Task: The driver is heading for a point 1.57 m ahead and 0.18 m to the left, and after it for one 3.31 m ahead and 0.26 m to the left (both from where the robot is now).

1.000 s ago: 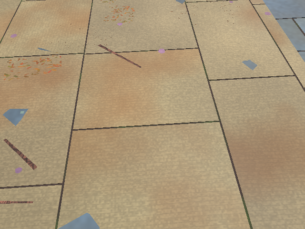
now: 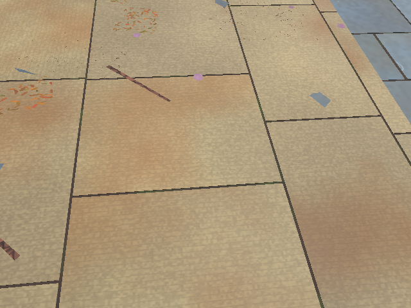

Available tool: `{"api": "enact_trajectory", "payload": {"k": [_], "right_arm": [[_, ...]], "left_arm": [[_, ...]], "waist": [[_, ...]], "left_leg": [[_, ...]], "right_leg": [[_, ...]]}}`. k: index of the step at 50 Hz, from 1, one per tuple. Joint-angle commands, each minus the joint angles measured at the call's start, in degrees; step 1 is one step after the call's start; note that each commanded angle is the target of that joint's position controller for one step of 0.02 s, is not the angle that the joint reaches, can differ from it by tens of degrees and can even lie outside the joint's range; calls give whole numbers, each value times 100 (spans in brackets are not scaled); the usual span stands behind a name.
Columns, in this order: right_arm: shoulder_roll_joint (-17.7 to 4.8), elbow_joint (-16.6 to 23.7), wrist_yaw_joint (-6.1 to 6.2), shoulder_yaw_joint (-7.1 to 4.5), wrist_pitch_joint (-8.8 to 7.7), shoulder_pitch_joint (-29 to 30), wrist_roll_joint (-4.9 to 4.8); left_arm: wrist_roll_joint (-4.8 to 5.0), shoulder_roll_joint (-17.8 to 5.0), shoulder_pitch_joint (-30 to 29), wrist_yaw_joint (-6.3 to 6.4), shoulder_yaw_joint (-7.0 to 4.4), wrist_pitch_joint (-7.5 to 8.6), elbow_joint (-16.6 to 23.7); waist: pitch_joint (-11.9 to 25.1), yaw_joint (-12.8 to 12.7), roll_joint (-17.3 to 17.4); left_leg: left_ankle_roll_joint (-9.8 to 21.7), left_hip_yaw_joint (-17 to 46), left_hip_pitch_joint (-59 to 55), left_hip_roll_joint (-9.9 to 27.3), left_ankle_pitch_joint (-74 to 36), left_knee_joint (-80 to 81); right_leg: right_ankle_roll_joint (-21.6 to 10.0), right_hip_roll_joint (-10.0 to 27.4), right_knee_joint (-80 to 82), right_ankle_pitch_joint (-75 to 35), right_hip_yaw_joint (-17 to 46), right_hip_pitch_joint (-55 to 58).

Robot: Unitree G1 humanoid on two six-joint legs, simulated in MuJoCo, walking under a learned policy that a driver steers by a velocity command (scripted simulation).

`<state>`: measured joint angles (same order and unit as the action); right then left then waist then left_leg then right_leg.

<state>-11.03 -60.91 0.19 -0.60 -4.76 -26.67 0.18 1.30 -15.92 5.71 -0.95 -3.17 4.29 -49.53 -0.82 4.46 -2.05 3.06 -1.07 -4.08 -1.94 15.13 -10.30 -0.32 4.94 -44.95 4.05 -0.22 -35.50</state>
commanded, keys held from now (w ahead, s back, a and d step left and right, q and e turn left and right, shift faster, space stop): w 1.00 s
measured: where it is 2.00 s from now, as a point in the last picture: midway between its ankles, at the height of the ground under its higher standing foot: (186, 157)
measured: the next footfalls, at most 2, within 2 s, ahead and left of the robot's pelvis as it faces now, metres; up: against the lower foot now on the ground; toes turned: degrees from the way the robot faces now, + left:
right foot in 0.18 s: +0.30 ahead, -0.13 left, +0.00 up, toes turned -1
left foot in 0.72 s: +0.60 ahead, +0.10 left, +0.00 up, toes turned +2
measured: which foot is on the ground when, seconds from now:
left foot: down 0.00-0.20, up 0.22-0.70, down 0.72-1.00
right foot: up 0.00-0.16, down 0.18-0.74, up 0.76-1.00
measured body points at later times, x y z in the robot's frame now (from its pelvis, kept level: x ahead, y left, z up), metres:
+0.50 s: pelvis +0.29 -0.05 +0.00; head +0.30 -0.05 +0.45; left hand +0.29 +0.22 -0.14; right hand +0.44 -0.32 -0.11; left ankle +0.43 +0.13 -0.68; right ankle +0.26 -0.13 -0.75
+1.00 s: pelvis +0.57 +0.03 +0.00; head +0.59 +0.04 +0.45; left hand +0.70 +0.30 -0.12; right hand +0.60 -0.24 -0.13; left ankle +0.56 +0.10 -0.75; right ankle +0.66 -0.15 -0.67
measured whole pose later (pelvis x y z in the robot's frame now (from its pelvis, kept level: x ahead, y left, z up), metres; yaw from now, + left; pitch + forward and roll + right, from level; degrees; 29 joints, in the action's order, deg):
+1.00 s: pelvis +0.57 +0.03 +0.00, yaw +0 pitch +1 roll +1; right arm -14.1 -53.6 -1.3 -2.6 -5.6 -18.3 0.3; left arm 0.5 -16.8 9.0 0.2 -3.2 4.0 -52.1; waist -1.0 2.3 -2.4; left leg 4.5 -3.5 6.9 -4.0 8.4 -14.3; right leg -0.8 7.3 -54.6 9.0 2.4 -36.4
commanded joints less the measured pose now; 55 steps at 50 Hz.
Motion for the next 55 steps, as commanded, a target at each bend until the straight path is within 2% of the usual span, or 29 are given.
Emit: {"api": "enact_trajectory", "payload": {"k": [1,4,6,8,9,10,11,12,13,14,15,17,20,23,26,30,34,35,36,37,38,39,40,41,42,44,46,50,55], "right_arm": [[-1076,187,89,-186,-29,-235,-25],[-1092,124,104,-224,-10,-328,-100],[-1175,157,111,-277,30,-216,-102],[-1314,235,110,-338,109,-41,-47],[-1257,292,105,-315,161,34,-10],[-1073,441,97,-227,164,-7,76],[-126,454,15,14,42,-823,22],[-715,445,-26,-111,-135,-354,-142],[-1058,696,-44,-221,-242,268,-310],[-1093,776,-6,-227,-293,606,-303],[-1056,793,35,-275,-278,734,-225],[-812,763,47,-282,-130,486,-159],[-745,963,79,-290,15,838,-95],[-785,1257,66,-292,1,1605,-28],[-661,1444,-5,-227,-65,2288,-50],[-700,1699,-126,-182,-96,2953,-125],[-985,1816,-236,-263,-147,2801,-140],[-1138,1688,-230,-350,-155,2287,-135],[-1419,1391,-189,-500,-150,1309,-128],[-1885,1188,-132,-620,-121,240,-57],[-2123,1051,-188,-658,-91,68,-33],[-1486,1134,-203,-488,-109,251,-69],[-1271,1242,-185,-417,-133,755,-64],[-1184,1336,-187,-381,-146,1194,-33],[-1052,1365,-199,-350,-157,1428,0],[-924,1316,-220,-315,-186,1487,47],[-1031,1216,-201,-341,-213,1351,10],[-1186,1039,-74,-379,-149,1012,-8],[-1266,804,-3,-386,-90,537,-73]], "left_arm": [[25,-48,-1153,-66,78,92,650],[54,-142,-1445,-146,84,127,811],[46,-307,-1332,-189,29,163,833],[40,-628,-474,-160,-136,158,625],[60,-847,527,-109,-272,128,312],[-11,-1193,1599,-38,-369,87,73],[-81,-1458,1945,-86,-398,76,-92],[-41,-886,1710,-100,-242,92,-92],[-34,-686,1131,-86,-172,125,-19],[-61,-578,653,-97,-131,168,72],[-127,-454,387,-126,-98,208,101],[-179,-272,265,-157,-38,246,31],[-128,-465,514,-97,-62,282,-158],[-122,-657,846,31,-97,241,-271],[-71,-753,1175,90,-101,196,-368],[-6,-806,1688,105,-113,98,-601],[-10,-942,1653,136,-177,-51,-641],[-23,-960,1525,137,-177,-88,-607],[-71,-814,1513,138,-117,-116,-562],[-208,-567,1633,151,1,-105,-391],[-128,200,2355,75,201,32,-424],[22,-531,1937,58,51,158,-470],[148,-802,1392,43,-28,242,-305],[125,-750,1139,85,-25,262,-272],[28,-698,1010,114,-58,236,-263],[-18,-465,1182,110,-56,105,-305],[-42,-338,1108,119,-45,4,-269],[-111,-319,319,114,-53,-10,20],[-65,-193,-649,21,24,67,289]], "waist": [[-756,93,732],[-882,7,731],[-685,-218,747],[37,-743,958],[637,-1219,920],[1430,-1533,377],[2358,-984,-1308],[1923,-1181,-866],[910,-1018,-674],[484,-825,-63],[231,-630,127],[201,-315,-89],[-143,-261,-92],[-326,-452,10],[-354,-688,19],[-443,-903,10],[-203,-606,-172],[112,-291,-220],[736,128,-141],[1672,400,624],[2258,-48,2153],[1856,152,1353],[1058,69,1064],[667,-114,577],[371,-247,455],[321,-485,608],[177,-548,564],[-94,-392,481],[-321,-81,503]], "left_leg": [[680,635,603,1272,-1773,613],[667,570,237,1515,-2066,516],[569,488,-150,1650,-3024,131],[435,344,-313,1609,-5133,-994],[280,182,66,1363,-5457,-2151],[146,100,1486,1078,-3733,-3913],[-193,279,3511,-152,1092,-5983],[-56,989,4121,10,1671,-6727],[42,822,4535,308,1223,-6847],[69,710,4289,621,656,-6581],[41,636,4021,821,312,-6250],[0,662,3459,1035,78,-5882],[-180,518,3715,1166,-189,-5206],[-339,441,4215,1167,-1204,-4056],[-348,183,3896,910,-2093,-2830],[-285,169,3980,750,-2087,-2147],[14,116,3553,557,-1204,-1822],[139,-55,2805,372,-1105,-1714],[329,-80,1446,331,-1186,-1741],[711,1255,-324,1470,-1258,-1897],[1586,3995,-1938,2507,68,-1040],[1351,4066,-1668,2331,656,-685],[1106,3173,-912,2157,298,-596],[1012,2534,-128,1949,-444,-455],[976,2063,465,1749,-987,-292],[951,1569,985,1520,-1421,10],[1031,1247,1189,1480,-1761,201],[986,826,1060,1381,-1930,407],[813,429,889,1245,-1666,470]], "right_leg": [[57,-216,925,-602,-275,-114],[-133,-238,1368,-653,-154,-41],[-319,-327,1534,-410,-151,260],[-555,-662,1448,-91,-360,1488],[-727,-741,1507,-151,-407,2778],[-1082,296,1322,199,816,4671],[-2054,1707,2209,1906,3860,6252],[-1872,1579,2921,2425,4437,5828],[-1620,1434,3050,2053,3516,4938],[-1490,1240,3210,1269,2781,4013],[-1401,1033,3338,588,2208,3305],[-1368,767,3638,214,1598,2645],[-1465,694,3986,77,1133,2190],[-1393,606,4086,-110,857,2378],[-1183,410,4052,-311,455,2474],[-1137,679,3789,-351,461,3258],[-935,995,3069,-1471,543,4028],[-834,855,2444,-2410,397,3997],[-675,536,1299,-2739,169,3589],[-475,121,-614,-1067,-124,2382],[-166,-935,-2320,2716,110,177],[-272,-614,-2920,2895,787,-443],[-373,-332,-2921,2337,670,-726],[-347,-28,-2679,1787,511,-498],[-297,142,-2346,1459,467,-301],[-231,309,-2003,1136,471,215],[-133,359,-1673,952,395,128],[45,358,-428,-134,328,-423],[23,69,1033,-1086,47,-94]]}}
Over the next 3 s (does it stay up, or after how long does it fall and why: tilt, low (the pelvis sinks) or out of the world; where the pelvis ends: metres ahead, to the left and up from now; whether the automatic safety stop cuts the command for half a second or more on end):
stays up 1.65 0.09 -0.02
